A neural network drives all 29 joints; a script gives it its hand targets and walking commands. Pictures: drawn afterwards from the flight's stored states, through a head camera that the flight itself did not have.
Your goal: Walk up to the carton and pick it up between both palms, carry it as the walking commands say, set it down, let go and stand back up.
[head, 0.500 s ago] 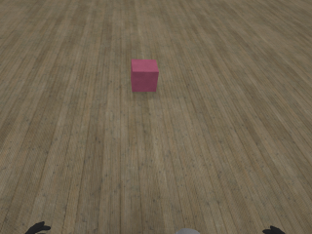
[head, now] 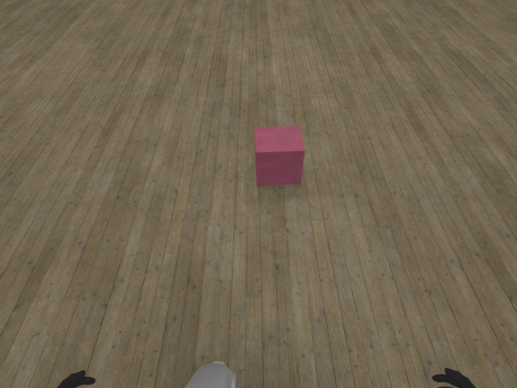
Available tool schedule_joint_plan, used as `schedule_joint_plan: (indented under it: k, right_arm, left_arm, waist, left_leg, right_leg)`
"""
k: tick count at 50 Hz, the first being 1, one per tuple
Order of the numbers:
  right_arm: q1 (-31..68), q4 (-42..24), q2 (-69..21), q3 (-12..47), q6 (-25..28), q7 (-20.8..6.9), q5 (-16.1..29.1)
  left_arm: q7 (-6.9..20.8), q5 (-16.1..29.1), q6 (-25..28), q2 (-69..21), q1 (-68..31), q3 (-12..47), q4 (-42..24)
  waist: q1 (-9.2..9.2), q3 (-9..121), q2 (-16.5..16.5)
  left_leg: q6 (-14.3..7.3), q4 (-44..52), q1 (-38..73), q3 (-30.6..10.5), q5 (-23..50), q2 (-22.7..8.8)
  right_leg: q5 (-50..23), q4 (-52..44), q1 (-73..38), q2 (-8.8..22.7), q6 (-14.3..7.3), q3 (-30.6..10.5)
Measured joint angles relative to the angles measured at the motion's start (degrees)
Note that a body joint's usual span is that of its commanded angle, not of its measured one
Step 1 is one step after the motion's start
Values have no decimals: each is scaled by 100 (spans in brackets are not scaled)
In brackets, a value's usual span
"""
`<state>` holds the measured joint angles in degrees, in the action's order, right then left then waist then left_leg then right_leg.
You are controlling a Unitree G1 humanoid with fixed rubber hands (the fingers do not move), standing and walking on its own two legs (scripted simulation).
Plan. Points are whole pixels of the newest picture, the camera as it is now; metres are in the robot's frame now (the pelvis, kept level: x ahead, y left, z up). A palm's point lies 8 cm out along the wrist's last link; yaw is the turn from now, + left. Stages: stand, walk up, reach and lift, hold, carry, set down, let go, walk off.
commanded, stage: walk up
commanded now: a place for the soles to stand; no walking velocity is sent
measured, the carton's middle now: (277, 156) +1.32 -0.02 -0.65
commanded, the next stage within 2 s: none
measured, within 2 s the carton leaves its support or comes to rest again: neither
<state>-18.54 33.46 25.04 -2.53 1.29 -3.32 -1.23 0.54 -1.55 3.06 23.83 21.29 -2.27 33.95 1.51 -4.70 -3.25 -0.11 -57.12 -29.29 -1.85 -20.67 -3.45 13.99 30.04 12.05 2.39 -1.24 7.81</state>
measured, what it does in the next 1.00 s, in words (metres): walks ahead: left foot, then right foot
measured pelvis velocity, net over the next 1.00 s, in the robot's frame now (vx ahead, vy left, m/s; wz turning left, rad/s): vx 0.44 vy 0.06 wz -0.15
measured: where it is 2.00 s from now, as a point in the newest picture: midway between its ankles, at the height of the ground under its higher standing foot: (274, 242)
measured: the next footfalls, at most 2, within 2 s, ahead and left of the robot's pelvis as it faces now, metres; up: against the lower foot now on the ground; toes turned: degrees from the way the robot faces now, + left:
left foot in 0.18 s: +0.23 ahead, +0.17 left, +0.00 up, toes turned +3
right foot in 0.58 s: +0.42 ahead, -0.11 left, +0.00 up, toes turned -10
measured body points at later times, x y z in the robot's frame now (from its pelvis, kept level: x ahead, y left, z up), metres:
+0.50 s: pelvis +0.23 +0.05 +0.00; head +0.26 +0.05 +0.45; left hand +0.40 +0.34 -0.08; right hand +0.25 -0.29 -0.07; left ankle +0.19 +0.16 -0.73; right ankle +0.35 -0.12 -0.70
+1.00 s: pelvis +0.44 +0.06 -0.02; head +0.44 +0.08 +0.43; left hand +0.58 +0.38 -0.10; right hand +0.51 -0.29 -0.07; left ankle +0.54 +0.18 -0.73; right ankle +0.40 -0.09 -0.68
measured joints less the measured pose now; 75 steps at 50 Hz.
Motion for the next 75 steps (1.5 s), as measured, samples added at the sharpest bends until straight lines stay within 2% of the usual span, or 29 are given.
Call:
schedule_joint_plan:
  k: [3,6,8,10,11,13,15,18,24,27,29,31,33,35,39,41,44,46,48,49,51,56,62,64,66,68,70,75]
  right_arm:
    - [199,-147,-10,-4,-30,-77,-19]
    - [266,-258,42,-71,-24,-105,-23]
    - [207,-296,146,-141,10,-94,-2]
    - [242,-309,211,-173,69,-13,-51]
    - [290,-291,190,-154,100,68,-72]
    - [258,-265,77,-106,158,236,-57]
    - [125,-194,-26,-66,215,322,-44]
    - [-126,-72,-21,-40,219,331,-42]
    - [-555,34,126,-101,205,249,-4]
    - [-740,65,187,-77,142,201,16]
    - [-924,95,205,-54,109,178,48]
    - [-881,254,161,-31,18,161,84]
    - [-751,313,116,5,-94,166,80]
    - [-623,259,86,8,-97,146,104]
    - [-376,164,62,23,-79,46,100]
    - [-278,121,48,36,-93,-10,72]
    - [-226,4,83,-1,-36,-57,45]
    - [-294,-127,243,-87,15,-34,14]
    - [-193,-122,282,-146,58,70,-62]
    - [-137,-102,240,-137,72,145,-79]
    - [-129,-84,144,-108,99,270,-76]
    - [-379,-31,264,-115,89,274,-48]
    - [-676,59,368,-108,65,169,37]
    - [-745,142,362,-84,27,134,73]
    - [-698,272,295,-78,-87,128,88]
    - [-628,268,244,-53,-140,123,87]
    - [-537,239,198,-28,-76,104,107]
    - [-267,135,84,46,-35,12,73]
  left_arm:
    - [118,-22,-3,112,271,-54,103]
    - [215,-13,-42,197,485,-129,206]
    - [255,-21,-95,218,611,-152,219]
    - [274,16,-165,243,644,-205,241]
    - [263,25,-227,232,583,-228,304]
    - [222,28,-317,238,444,-228,321]
    - [223,45,-298,250,288,-231,266]
    - [278,90,-260,209,68,-203,184]
    - [368,18,-296,76,-354,-139,-66]
    - [357,6,-280,80,-508,-134,-166]
    - [301,-18,-227,167,-575,-131,-257]
    - [156,-20,-173,184,-713,-138,-333]
    - [13,-2,-146,128,-723,-100,-386]
    - [-53,27,-117,68,-632,-48,-384]
    - [-9,47,-106,38,-382,39,-231]
    - [39,51,-103,80,-246,17,-181]
    - [123,65,-152,181,-54,-71,-123]
    - [167,72,-220,210,113,-138,-110]
    - [180,116,-351,238,123,-225,16]
    - [184,106,-423,268,86,-250,58]
    - [209,89,-454,328,-5,-265,52]
    - [344,89,-335,244,-119,-153,-91]
    - [373,29,-255,230,-209,-146,-267]
    - [289,21,-177,305,-216,-163,-344]
    - [159,-3,-160,256,-262,-134,-337]
    - [59,-9,-142,162,-216,-106,-339]
    - [7,4,-115,117,-94,-71,-332]
    - [35,27,-112,169,210,-92,-221]
  waist:
    - [177,83,133]
    - [299,208,308]
    - [339,376,334]
    - [301,408,471]
    - [249,353,533]
    - [116,231,646]
    - [-17,125,754]
    - [-160,54,769]
    - [-424,-141,506]
    - [-533,-143,363]
    - [-593,-49,302]
    - [-547,-106,207]
    - [-453,-140,162]
    - [-347,-118,117]
    - [-212,15,-18]
    - [-98,66,46]
    - [53,116,261]
    - [84,250,292]
    - [15,236,400]
    - [-22,162,501]
    - [-130,29,675]
    - [-315,68,575]
    - [-457,139,381]
    - [-404,178,317]
    - [-356,178,200]
    - [-260,154,118]
    - [-150,128,75]
    - [65,80,148]
  left_leg:
    - [-47,1144,-26,209,443,-170]
    - [-137,1757,254,383,837,-115]
    - [-219,2059,564,430,678,-28]
    - [-187,1943,624,488,744,116]
    - [-140,1779,646,541,678,144]
    - [-51,1846,904,587,539,165]
    - [-67,2159,1247,624,543,180]
    - [-67,2580,1689,727,503,154]
    - [8,2900,2340,972,158,21]
    - [109,2690,2534,1088,-242,-76]
    - [106,2102,2440,1080,-686,-171]
    - [-73,540,1888,765,-822,-216]
    - [-167,-834,1279,387,-932,-8]
    - [-160,-1242,804,270,-774,53]
    - [-45,-151,293,229,-301,-182]
    - [-33,654,270,339,-110,-248]
    - [-90,1658,531,507,434,-155]
    - [-198,1986,767,497,195,-50]
    - [-96,1697,679,548,617,-2]
    - [-52,1663,758,604,640,21]
    - [2,1861,1014,642,627,66]
    - [5,2398,1513,669,556,-40]
    - [97,2321,1841,694,69,-114]
    - [-26,1591,1672,605,-412,-185]
    - [-115,278,1217,150,-789,16]
    - [-162,-509,820,-40,-771,217]
    - [-134,-503,561,-86,-683,291]
    - [5,781,247,204,-134,94]
  right_leg:
    - [201,-103,-316,118,12,9]
    - [601,100,-493,306,105,-68]
    - [944,339,-530,378,104,-108]
    - [1494,1326,-221,455,-38,-388]
    - [1549,2166,76,328,-46,-695]
    - [1269,3394,618,35,-36,-1040]
    - [940,3692,1033,-64,-43,-1101]
    - [574,3169,1497,-9,-12,-1067]
    - [-219,1258,1703,167,17,-790]
    - [-557,622,1462,76,-73,-560]
    - [-546,309,1161,-57,-203,-517]
    - [-325,799,1223,-141,-58,-498]
    - [-55,952,1073,-154,-20,-544]
    - [-105,806,808,-97,-61,-558]
    - [144,413,237,-46,8,-442]
    - [237,314,29,52,4,-406]
    - [601,550,-112,293,37,-444]
    - [1271,1137,34,378,-26,-524]
    - [1777,2330,486,237,-63,-890]
    - [1737,2894,721,132,-61,-1055]
    - [1450,3406,1096,34,-42,-1094]
    - [915,2388,1498,154,9,-675]
    - [203,756,1138,148,-76,-519]
    - [-110,660,1029,60,-59,-502]
    - [33,939,975,31,25,-409]
    - [212,835,722,36,69,-385]
    - [167,609,425,76,71,-353]
    - [455,223,-233,203,171,-220]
